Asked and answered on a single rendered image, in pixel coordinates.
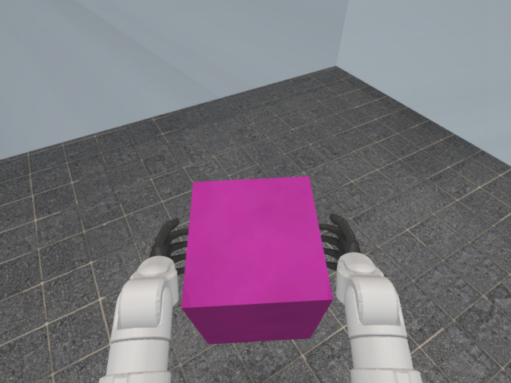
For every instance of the right robot hand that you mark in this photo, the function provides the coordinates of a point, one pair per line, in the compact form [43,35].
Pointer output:
[346,243]

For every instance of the robot left forearm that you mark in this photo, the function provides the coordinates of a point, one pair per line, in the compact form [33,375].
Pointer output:
[142,325]

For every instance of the carton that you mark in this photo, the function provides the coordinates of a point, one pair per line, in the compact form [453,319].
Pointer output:
[255,267]

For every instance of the robot right forearm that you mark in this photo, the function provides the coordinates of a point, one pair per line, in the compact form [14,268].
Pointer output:
[375,323]

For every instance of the left robot hand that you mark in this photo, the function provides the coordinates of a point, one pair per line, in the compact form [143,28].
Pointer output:
[162,246]

